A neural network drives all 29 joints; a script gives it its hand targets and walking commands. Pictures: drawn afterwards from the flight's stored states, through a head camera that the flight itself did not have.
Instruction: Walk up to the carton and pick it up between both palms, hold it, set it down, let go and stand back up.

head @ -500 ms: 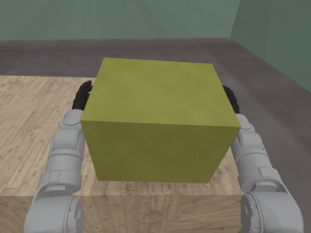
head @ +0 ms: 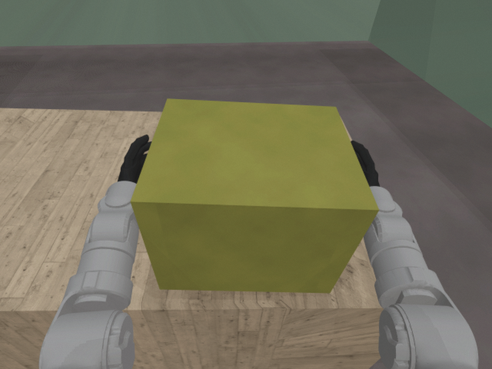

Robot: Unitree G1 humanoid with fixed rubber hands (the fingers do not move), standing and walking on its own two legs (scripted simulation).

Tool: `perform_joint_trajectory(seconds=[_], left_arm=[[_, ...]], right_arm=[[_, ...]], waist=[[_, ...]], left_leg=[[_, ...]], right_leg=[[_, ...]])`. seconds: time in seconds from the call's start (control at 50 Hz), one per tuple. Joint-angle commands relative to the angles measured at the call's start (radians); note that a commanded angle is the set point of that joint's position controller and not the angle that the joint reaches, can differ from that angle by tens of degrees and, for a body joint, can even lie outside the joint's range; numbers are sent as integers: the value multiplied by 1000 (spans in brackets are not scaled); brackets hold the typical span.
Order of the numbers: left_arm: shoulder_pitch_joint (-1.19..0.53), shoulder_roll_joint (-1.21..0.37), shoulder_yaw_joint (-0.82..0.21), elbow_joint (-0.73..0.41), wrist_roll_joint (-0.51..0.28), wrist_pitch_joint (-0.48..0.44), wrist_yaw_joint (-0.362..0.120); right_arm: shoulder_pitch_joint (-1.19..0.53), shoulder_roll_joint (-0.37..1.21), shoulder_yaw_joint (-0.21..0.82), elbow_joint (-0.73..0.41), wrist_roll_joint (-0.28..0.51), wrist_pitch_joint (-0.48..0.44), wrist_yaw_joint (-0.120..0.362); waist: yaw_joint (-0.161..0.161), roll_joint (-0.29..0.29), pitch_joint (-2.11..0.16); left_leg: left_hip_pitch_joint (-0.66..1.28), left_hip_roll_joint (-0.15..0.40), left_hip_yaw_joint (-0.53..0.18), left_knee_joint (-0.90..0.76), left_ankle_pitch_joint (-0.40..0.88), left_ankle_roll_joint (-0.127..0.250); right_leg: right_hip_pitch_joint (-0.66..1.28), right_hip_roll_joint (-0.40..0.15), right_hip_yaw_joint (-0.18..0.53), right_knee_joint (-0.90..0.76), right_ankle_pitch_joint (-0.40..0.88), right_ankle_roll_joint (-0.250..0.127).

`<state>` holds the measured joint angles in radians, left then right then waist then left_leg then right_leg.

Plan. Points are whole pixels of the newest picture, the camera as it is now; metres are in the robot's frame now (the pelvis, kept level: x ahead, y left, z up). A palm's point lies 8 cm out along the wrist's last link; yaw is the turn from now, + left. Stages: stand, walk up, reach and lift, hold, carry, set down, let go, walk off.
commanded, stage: set down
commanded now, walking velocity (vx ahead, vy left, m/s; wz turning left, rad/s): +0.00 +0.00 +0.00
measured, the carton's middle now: (249, 196) +0.39 +0.01 +0.11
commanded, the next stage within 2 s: none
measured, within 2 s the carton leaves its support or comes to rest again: rests again in 1.26 s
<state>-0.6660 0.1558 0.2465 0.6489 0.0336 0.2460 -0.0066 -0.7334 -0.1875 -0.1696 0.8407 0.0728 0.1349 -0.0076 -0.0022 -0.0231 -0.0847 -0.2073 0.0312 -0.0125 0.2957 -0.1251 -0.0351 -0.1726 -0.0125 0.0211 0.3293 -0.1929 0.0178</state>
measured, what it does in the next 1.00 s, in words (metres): stands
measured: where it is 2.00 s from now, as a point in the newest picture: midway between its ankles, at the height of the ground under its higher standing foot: outside the picture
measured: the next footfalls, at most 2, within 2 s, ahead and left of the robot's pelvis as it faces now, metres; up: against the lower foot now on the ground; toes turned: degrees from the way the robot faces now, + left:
none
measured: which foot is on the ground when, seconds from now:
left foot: down 0.00-1.00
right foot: down 0.00-1.00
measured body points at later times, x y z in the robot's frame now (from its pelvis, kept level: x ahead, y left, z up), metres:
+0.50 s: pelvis +0.01 +0.00 +0.00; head +0.01 +0.01 +0.45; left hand +0.41 +0.20 +0.10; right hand +0.42 -0.20 +0.11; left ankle +0.02 +0.14 -0.75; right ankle -0.02 -0.13 -0.75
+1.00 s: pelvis +0.01 +0.00 +0.00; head +0.04 +0.01 +0.45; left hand +0.43 +0.20 +0.08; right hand +0.43 -0.20 +0.08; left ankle +0.02 +0.14 -0.75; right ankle -0.02 -0.13 -0.75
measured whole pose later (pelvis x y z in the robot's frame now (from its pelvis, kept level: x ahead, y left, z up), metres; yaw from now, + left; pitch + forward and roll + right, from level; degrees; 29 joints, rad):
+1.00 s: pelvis +0.01 +0.00 +0.00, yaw +0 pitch +7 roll +0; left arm -0.68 0.14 0.25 0.88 0.03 -0.03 -0.01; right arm -0.70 -0.17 -0.24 0.94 -0.01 -0.05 0.03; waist 0.00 -0.02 -0.08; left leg -0.30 0.03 -0.01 0.30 -0.13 -0.04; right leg -0.26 -0.01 0.02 0.33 -0.20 0.02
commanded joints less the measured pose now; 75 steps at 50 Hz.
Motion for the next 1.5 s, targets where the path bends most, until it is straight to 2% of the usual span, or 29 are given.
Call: perform_joint_trajectory(seconds=[0.0,0.14,0.22,0.28,0.32,0.34,0.36,0.4,0.46,0.48,0.5,0.58,0.68,0.7,0.72,0.74,0.78,0.8,0.88,0.9,0.94,0.96,1.02,1.16,1.18,1.26,1.3,1.32,1.48], left_arm=[[-766,-578,-309,-130,-33,-114,-132],[-785,-548,-266,-49,-3,-142,-135],[-828,-559,-276,-53,-14,-184,-124],[-819,-550,-266,-1,-8,-205,-120],[-819,-537,-244,36,4,-211,-123],[-822,-543,-248,51,3,-216,-123],[-823,-540,-244,44,6,-224,-124],[-839,-549,-268,32,-5,-238,-118],[-826,-556,-280,29,-14,-260,-109],[-825,-554,-274,47,-2,-264,-108],[-828,-552,-278,43,-9,-272,-107],[-813,-547,-274,67,1,-290,-106],[-788,-562,-280,59,2,-311,-103],[-779,-563,-291,51,-5,-317,-102],[-774,-564,-288,64,0,-318,-102],[-771,-562,-285,70,0,-322,-105],[-758,-569,-297,58,-2,-331,-103],[-739,-562,-283,70,6,-333,-104],[-734,-563,-282,85,12,-350,-106],[-724,-555,-270,96,17,-352,-104],[-722,-567,-276,99,18,-360,-106],[-725,-569,-280,100,17,-363,-107],[-711,-557,-266,121,24,-381,-107],[-719,-570,-262,140,38,-416,-107],[-698,-574,-262,148,37,-416,-106],[-697,-565,-244,179,48,-430,-110],[-693,-558,-239,174,47,-443,-109],[-681,-552,-230,190,50,-448,-111],[-650,-556,-210,230,71,-483,-116]], right_arm=[[-720,590,209,-247,-51,-129,112],[-702,562,145,-160,-93,-145,125],[-719,588,156,-175,-103,-173,135],[-717,588,141,-164,-115,-188,138],[-719,573,122,-142,-130,-190,142],[-705,570,106,-123,-140,-191,143],[-698,584,108,-110,-145,-193,145],[-699,581,110,-106,-143,-203,147],[-706,594,140,-142,-132,-226,148],[-687,585,131,-112,-141,-224,147],[-703,585,137,-129,-133,-232,148],[-664,582,132,-94,-149,-239,147],[-638,586,148,-99,-145,-258,143],[-645,594,166,-126,-137,-264,141],[-627,584,163,-118,-143,-265,139],[-632,589,168,-117,-138,-266,139],[-609,591,169,-104,-145,-272,138],[-613,589,186,-121,-139,-276,139],[-598,591,176,-121,-150,-290,136],[-601,584,180,-117,-148,-291,138],[-597,596,174,-109,-154,-296,141],[-594,588,171,-116,-159,-303,138],[-585,595,181,-125,-162,-312,136],[-562,604,165,-103,-183,-333,141],[-553,607,168,-95,-182,-332,141],[-546,612,158,-78,-193,-340,141],[-546,616,162,-91,-195,-351,139],[-535,608,162,-88,-201,-351,139],[-509,621,147,-59,-227,-381,138]], waist=[[-66,-2,-525],[-62,-5,-459],[-53,2,-520],[-49,-10,-518],[-38,-14,-488],[-53,-3,-487],[-46,-14,-475],[-53,9,-515],[-36,3,-571],[-47,1,-561],[-37,2,-581],[-42,4,-570],[-38,12,-608],[-27,8,-639],[-41,6,-634],[-31,7,-628],[-38,13,-650],[-22,-1,-639],[-32,-4,-644],[-20,-6,-628],[-22,3,-623],[-34,1,-634],[-16,-4,-637],[-21,13,-633],[-10,13,-623],[-14,9,-598],[-1,13,-628],[-8,-5,-623],[0,5,-600]], left_leg=[[169,-75,41,19,262,-15],[139,-69,54,-8,190,-10],[126,-69,54,10,218,-13],[102,-71,59,11,215,-10],[85,-68,67,-3,180,-7],[90,-67,62,-7,166,-8],[92,-66,61,-8,166,-4],[108,-64,63,4,197,-12],[110,-65,62,30,261,-20],[109,-63,62,28,253,-19],[111,-65,64,31,258,-20],[99,-64,69,27,253,-18],[123,-62,62,48,312,-25],[121,-63,64,57,336,-28],[117,-62,65,58,339,-29],[109,-62,67,55,331,-27],[124,-62,62,61,352,-29],[118,-60,64,64,361,-29],[109,-62,66,61,342,-26],[102,-62,68,59,339,-24],[116,-58,63,59,346,-25],[126,-56,63,66,361,-28],[97,-60,66,66,352,-22],[108,-55,69,69,351,-27],[114,-53,70,66,354,-27],[94,-54,74,65,340,-23],[87,-54,76,73,358,-25],[73,-54,76,67,336,-19],[55,-47,80,62,340,-21]], right_leg=[[187,35,-85,-46,416,43],[157,31,-86,-57,338,44],[163,27,-85,-37,382,47],[164,25,-83,-36,394,49],[156,23,-85,-39,352,53],[149,24,-84,-45,333,51],[147,24,-83,-42,325,49],[136,25,-85,-36,354,46],[144,27,-83,-19,433,50],[143,27,-83,-19,431,51],[135,30,-85,-19,426,51],[136,24,-80,-17,440,51],[133,27,-79,-9,493,46],[145,28,-80,1,533,49],[145,27,-84,2,541,50],[153,24,-76,1,550,51],[145,26,-80,3,553,50],[143,28,-79,7,568,50],[143,26,-77,7,565,51],[144,23,-76,10,566,55],[128,26,-78,7,548,51],[123,29,-83,5,548,46],[131,22,-75,10,575,53],[99,30,-82,9,531,49],[96,31,-82,5,520,45],[93,25,-77,6,522,46],[105,23,-78,14,551,49],[111,21,-77,14,548,53],[112,19,-75,18,561,53]])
